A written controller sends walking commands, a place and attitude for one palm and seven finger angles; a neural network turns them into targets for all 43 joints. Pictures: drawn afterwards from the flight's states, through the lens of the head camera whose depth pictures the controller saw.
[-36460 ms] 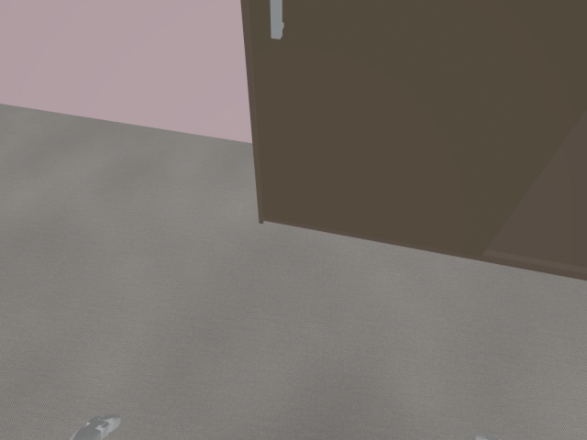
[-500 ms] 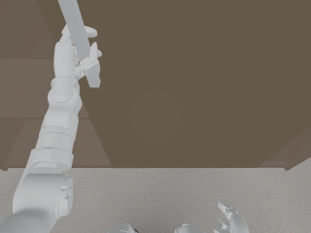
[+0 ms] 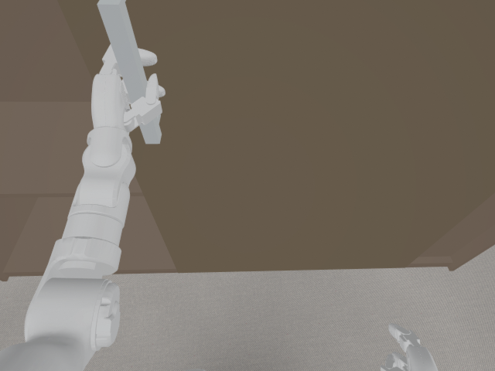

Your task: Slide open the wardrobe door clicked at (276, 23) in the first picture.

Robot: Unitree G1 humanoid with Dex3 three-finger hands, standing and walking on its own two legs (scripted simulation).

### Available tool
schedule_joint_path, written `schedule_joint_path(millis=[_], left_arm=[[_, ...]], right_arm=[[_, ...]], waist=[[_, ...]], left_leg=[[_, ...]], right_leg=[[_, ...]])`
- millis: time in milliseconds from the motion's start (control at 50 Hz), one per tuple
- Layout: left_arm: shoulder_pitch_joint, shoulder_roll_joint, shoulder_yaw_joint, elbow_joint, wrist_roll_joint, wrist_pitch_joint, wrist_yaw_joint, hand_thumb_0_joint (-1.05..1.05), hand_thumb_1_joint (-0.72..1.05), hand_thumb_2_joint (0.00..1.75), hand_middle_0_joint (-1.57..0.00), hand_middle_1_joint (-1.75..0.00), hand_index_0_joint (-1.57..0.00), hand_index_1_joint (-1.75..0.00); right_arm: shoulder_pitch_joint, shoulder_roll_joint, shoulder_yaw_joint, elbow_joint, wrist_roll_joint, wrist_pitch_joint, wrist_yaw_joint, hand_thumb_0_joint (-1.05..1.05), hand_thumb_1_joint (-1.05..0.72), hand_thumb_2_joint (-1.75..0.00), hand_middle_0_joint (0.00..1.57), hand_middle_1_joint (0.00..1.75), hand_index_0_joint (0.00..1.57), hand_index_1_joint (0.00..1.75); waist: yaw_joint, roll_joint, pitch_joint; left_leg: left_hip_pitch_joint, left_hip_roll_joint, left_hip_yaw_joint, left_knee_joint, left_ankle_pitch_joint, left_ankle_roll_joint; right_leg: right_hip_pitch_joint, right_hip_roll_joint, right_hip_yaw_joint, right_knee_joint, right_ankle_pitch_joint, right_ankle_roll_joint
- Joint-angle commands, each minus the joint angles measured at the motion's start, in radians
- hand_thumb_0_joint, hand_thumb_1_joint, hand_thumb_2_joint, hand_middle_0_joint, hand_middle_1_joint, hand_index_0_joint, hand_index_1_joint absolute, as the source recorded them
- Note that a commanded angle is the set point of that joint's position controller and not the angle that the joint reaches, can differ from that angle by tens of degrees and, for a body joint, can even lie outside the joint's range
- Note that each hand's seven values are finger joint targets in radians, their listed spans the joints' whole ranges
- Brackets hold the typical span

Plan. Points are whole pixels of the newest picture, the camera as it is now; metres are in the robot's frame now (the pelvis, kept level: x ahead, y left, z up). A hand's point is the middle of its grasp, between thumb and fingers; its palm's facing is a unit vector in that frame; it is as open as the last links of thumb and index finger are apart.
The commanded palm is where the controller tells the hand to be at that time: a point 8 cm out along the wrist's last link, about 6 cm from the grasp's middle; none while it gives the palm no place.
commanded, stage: stop walking and hold the door there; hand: left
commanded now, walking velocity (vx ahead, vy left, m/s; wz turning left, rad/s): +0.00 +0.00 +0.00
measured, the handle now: (139, 74) +0.49 +0.20 +0.20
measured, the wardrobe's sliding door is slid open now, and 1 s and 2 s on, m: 0.69 0.69 0.69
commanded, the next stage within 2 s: loosen the grip on the handle in 0.18 s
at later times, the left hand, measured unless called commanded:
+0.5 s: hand (148, 100) +0.44 +0.18 +0.19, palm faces +0.21 -0.97 -0.11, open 8.1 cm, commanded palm +0.41 +0.21 +0.18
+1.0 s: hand (151, 102) +0.45 +0.18 +0.18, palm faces +0.18 -0.98 -0.11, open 14.6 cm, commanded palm +0.42 +0.24 +0.18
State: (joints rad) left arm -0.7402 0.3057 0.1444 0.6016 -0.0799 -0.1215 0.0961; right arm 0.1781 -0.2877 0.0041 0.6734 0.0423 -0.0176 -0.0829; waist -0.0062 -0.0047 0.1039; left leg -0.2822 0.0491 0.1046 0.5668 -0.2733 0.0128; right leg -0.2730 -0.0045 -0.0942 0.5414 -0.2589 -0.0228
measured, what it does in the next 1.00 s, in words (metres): stands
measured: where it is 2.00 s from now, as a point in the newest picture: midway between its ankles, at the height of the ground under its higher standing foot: outside the picture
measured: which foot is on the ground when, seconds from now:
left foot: down 0.00-1.00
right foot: down 0.00-1.00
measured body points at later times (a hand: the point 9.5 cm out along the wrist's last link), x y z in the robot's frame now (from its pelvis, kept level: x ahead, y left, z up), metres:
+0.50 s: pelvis -0.03 +0.00 +0.00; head -0.02 +0.00 +0.45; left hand +0.42 +0.23 +0.20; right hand +0.07 -0.26 -0.11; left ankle +0.02 +0.11 -0.73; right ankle +0.02 -0.10 -0.73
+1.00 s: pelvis -0.01 +0.00 +0.00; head +0.01 +0.00 +0.45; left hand +0.43 +0.23 +0.19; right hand +0.05 -0.27 -0.11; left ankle +0.02 +0.10 -0.73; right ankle +0.02 -0.10 -0.73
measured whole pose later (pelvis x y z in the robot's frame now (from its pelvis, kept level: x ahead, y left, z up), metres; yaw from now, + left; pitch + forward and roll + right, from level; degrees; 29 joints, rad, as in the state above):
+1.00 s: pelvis -0.01 +0.00 +0.00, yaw -3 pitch +4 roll +0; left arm -0.77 0.38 0.27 0.85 -0.04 -0.26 0.03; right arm 0.35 -0.27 0.03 0.72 0.03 -0.17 -0.04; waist -0.06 0.00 -0.02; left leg -0.39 0.01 0.06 0.57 -0.25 0.02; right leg -0.40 0.01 -0.05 0.56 -0.23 -0.03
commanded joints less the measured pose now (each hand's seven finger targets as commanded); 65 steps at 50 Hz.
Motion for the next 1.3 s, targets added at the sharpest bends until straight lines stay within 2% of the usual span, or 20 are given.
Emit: schedule_joint_path(millis=[0,120,240,260,280,300,320,340,360,440,500,600,640,660,680,740,900,960,1040,1280], left_arm=[[-0.355,0.119,-0.029,-0.167,0.018,-0.066,-0.026,0.0,0.9,0.9,-0.45,-1.4,-0.45,-1.4],[-0.351,0.176,0.008,-0.09,0.018,-0.066,-0.021,0.0,0.9,0.9,-0.45,-1.4,-0.45,-1.4],[-0.379,0.098,-0.046,-0.061,0.011,-0.077,-0.028,0.0,0.9,0.9,-0.45,-1.4,-0.45,-1.4],[-1.056,0.795,0.436,-0.146,0.153,-0.101,-0.021,0.0,0.9,0.9,-0.45,-1.4,-0.45,-1.4],[-0.879,0.356,0.178,0.244,0.146,0.0,-0.065,0.0,0.78,0.84,-0.45,-1.4,-0.45,-1.4],[-0.689,0.284,0.239,0.255,0.084,0.016,-0.06,0.0,0.66,0.78,-0.45,-1.4,-0.45,-1.4],[-0.528,0.161,0.155,0.229,0.068,0.013,-0.085,0.0,0.54,0.73,-0.45,-1.4,-0.45,-1.4],[-0.604,0.188,0.189,0.127,0.022,-0.032,-0.089,0.0,0.42,0.67,-0.45,-1.4,-0.45,-1.4],[-0.636,0.249,0.215,0.079,0.023,-0.059,-0.071,0.0,0.3,0.61,-0.45,-1.4,-0.45,-1.4],[-0.666,0.11,0.024,0.128,0.109,-0.176,-0.012,0.0,-0.19,0.37,-0.45,-1.4,-0.45,-1.4],[-0.639,0.189,0.085,0.212,0.08,-0.198,0.0,0.0,-0.55,0.2,-0.42,-1.37,-0.42,-1.37],[-0.727,0.193,0.029,0.179,0.086,-0.215,-0.029,0.0,-0.55,0.2,-0.36,-1.28,-0.36,-1.28],[-0.699,0.216,0.046,0.171,0.09,-0.216,-0.026,0.0,-0.55,0.2,-0.33,-1.25,-0.33,-1.25],[-0.64,0.434,0.21,0.157,0.099,-0.214,-0.023,0.0,-0.55,0.2,-0.32,-1.23,-0.32,-1.23],[-0.663,0.372,0.133,0.135,0.094,-0.203,-0.032,0.0,-0.55,0.2,-0.3,-1.22,-0.3,-1.22],[-0.632,0.279,0.088,0.144,0.042,-0.187,-0.06,0.0,-0.55,0.2,-0.26,-1.17,-0.26,-1.17],[-0.558,0.328,0.151,0.015,0.035,-0.184,-0.041,0.0,-0.55,0.2,-0.25,-1.15,-0.25,-1.15],[-0.469,0.351,0.192,0.078,0.028,-0.157,-0.042,0.0,-0.55,0.2,-0.25,-1.15,-0.25,-1.15],[-0.402,0.415,0.262,-0.015,0.014,-0.132,-0.068,0.0,-0.55,0.2,-0.25,-1.15,-0.25,-1.15],[-0.333,0.456,0.308,-0.069,0.001,-0.065,-0.105,0.0,-0.55,0.2,-0.25,-1.15,-0.25,-1.15]], right_arm=[[-0.009,-0.102,-0.03,-0.103,-0.001,-0.033,-0.013,0.0,-0.9,-0.9,0.2,0.3,0.2,0.3],[0.003,-0.107,-0.026,-0.088,-0.002,-0.023,-0.023,0.0,-0.9,-0.9,0.2,0.3,0.2,0.3],[0.008,-0.102,-0.019,-0.084,-0.004,-0.023,-0.022,0.0,-0.9,-0.9,0.2,0.3,0.2,0.3],[0.088,-0.129,-0.108,-0.087,-0.027,-0.079,0.01,0.0,-0.9,-0.9,0.2,0.3,0.2,0.3],[0.09,-0.097,-0.054,-0.061,-0.036,-0.147,0.023,0.0,-0.9,-0.9,0.2,0.3,0.2,0.3],[0.146,-0.11,-0.069,-0.016,0.0,-0.144,0.019,0.0,-0.9,-0.9,0.2,0.3,0.2,0.3],[0.173,-0.118,-0.072,-0.028,-0.01,-0.145,0.031,0.0,-0.9,-0.9,0.2,0.3,0.2,0.3],[0.16,-0.126,-0.062,-0.015,-0.012,-0.138,0.037,0.0,-0.9,-0.9,0.2,0.3,0.2,0.3],[0.135,-0.124,-0.071,-0.019,-0.029,-0.15,0.041,0.0,-0.9,-0.9,0.2,0.3,0.2,0.3],[0.136,-0.108,-0.052,-0.044,-0.029,-0.177,0.074,0.0,-0.9,-0.9,0.2,0.3,0.2,0.3],[0.124,-0.135,-0.049,-0.058,-0.014,-0.19,0.067,0.0,-0.9,-0.9,0.2,0.3,0.2,0.3],[0.144,-0.133,-0.041,-0.055,-0.009,-0.216,0.06,0.0,-0.9,-0.9,0.2,0.3,0.2,0.3],[0.153,-0.139,-0.045,-0.055,-0.01,-0.219,0.057,0.0,-0.9,-0.9,0.2,0.3,0.2,0.3],[0.156,-0.156,-0.05,-0.061,-0.008,-0.211,0.046,0.0,-0.9,-0.9,0.2,0.3,0.2,0.3],[0.136,-0.142,-0.035,-0.078,-0.005,-0.207,0.042,0.0,-0.9,-0.9,0.2,0.3,0.2,0.3],[0.14,-0.138,-0.034,-0.071,0.003,-0.213,0.032,0.0,-0.9,-0.9,0.2,0.3,0.2,0.3],[0.151,-0.134,-0.037,-0.074,-0.009,-0.207,0.026,0.0,-0.9,-0.9,0.2,0.3,0.2,0.3],[0.174,-0.141,-0.033,-0.071,-0.011,-0.187,0.023,0.0,-0.9,-0.9,0.2,0.3,0.2,0.3],[0.154,-0.13,-0.036,-0.098,-0.007,-0.161,0.013,0.0,-0.9,-0.9,0.2,0.3,0.2,0.3],[0.117,-0.116,-0.021,-0.142,0.0,-0.117,-0.006,0.0,-0.9,-0.9,0.2,0.3,0.2,0.3]], waist=[[-0.003,0.023,-0.405],[-0.002,-0.002,-0.399],[0.002,0.009,-0.381],[0.031,-0.137,-0.313],[-0.117,-0.191,-0.625],[-0.079,-0.154,-0.525],[-0.052,-0.055,-0.546],[-0.038,0.147,-0.563],[-0.03,0.228,-0.55],[-0.11,0.004,-0.337],[-0.1,-0.125,-0.321],[-0.096,0.044,-0.41],[-0.094,0.033,-0.422],[-0.039,0.039,-0.458],[-0.07,0.04,-0.44],[-0.077,0.006,-0.357],[-0.05,0.039,-0.42],[-0.047,-0.043,-0.379],[-0.012,-0.018,-0.48],[0.0,-0.001,-0.414]], left_leg=[[0.108,0.142,-0.112,-0.057,0.286,0.006],[0.113,0.136,-0.11,-0.078,0.276,0.003],[0.108,0.166,-0.14,-0.109,0.295,0.021],[0.09,0.096,-0.044,-0.036,0.254,0.049],[0.071,-0.031,-0.075,-0.146,0.448,0.032],[0.117,-0.002,-0.091,-0.075,0.531,0.011],[0.168,0.01,-0.114,-0.065,0.596,-0.038],[0.291,0.019,-0.108,-0.074,0.569,-0.052],[0.312,0.016,-0.117,-0.073,0.455,-0.052],[0.096,0.007,-0.125,-0.105,0.022,0.012],[-0.016,-0.016,-0.115,-0.114,-0.182,0.025],[-0.005,-0.043,-0.101,-0.092,-0.194,0.023],[-0.007,-0.04,-0.122,-0.096,-0.2,0.025],[-0.04,-0.043,-0.106,-0.095,-0.185,0.029],[-0.059,-0.052,-0.091,-0.093,-0.171,0.037],[-0.062,-0.042,-0.097,-0.104,-0.174,0.035],[-0.005,-0.043,-0.096,-0.086,0.006,0.04],[-0.035,-0.041,-0.095,-0.082,0.061,0.04],[-0.004,-0.047,-0.077,-0.075,0.174,0.039],[-0.001,-0.042,-0.081,-0.08,0.189,0.034]], right_leg=[[0.167,-0.145,0.143,-0.059,0.314,0.009],[0.151,-0.146,0.137,-0.068,0.313,0.014],[0.133,-0.114,0.121,-0.046,0.238,0.023],[0.102,-0.087,0.208,-0.163,0.372,0.025],[0.165,0.003,0.086,0.006,0.571,-0.039],[0.044,-0.01,0.038,0.007,0.494,-0.024],[-0.006,-0.015,0.024,0.003,0.395,-0.019],[-0.074,-0.012,0.048,-0.04,0.285,-0.005],[-0.094,-0.01,0.061,-0.058,0.194,-0.017],[-0.181,0.005,0.054,-0.076,0.016,-0.01],[-0.161,-0.005,0.088,-0.099,-0.133,0.0],[-0.15,-0.009,0.118,-0.089,-0.149,-0.008],[-0.144,-0.007,0.114,-0.084,-0.139,-0.008],[-0.072,-0.014,0.136,-0.094,-0.164,-0.01],[-0.059,-0.016,0.143,-0.106,-0.169,-0.003],[-0.074,-0.014,0.144,-0.138,-0.182,-0.002],[-0.025,-0.004,0.121,-0.1,0.006,-0.003],[-0.009,-0.004,0.11,-0.096,0.08,0.003],[0.092,-0.008,0.117,-0.069,0.226,0.003],[0.06,-0.003,0.1,-0.071,0.227,0.001]])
